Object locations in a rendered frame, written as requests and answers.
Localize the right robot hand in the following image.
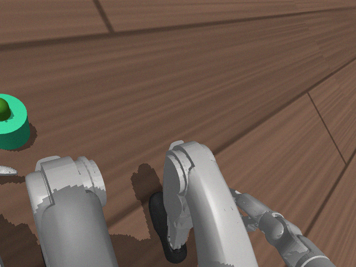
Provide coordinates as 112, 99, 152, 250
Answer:
229, 188, 272, 232

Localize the bottle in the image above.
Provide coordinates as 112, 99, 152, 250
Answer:
0, 93, 30, 150

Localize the left robot hand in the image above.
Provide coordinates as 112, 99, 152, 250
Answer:
0, 165, 18, 176

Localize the right robot arm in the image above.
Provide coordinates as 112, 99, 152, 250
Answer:
258, 211, 336, 267

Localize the right robot foot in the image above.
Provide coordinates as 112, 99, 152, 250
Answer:
149, 192, 187, 264

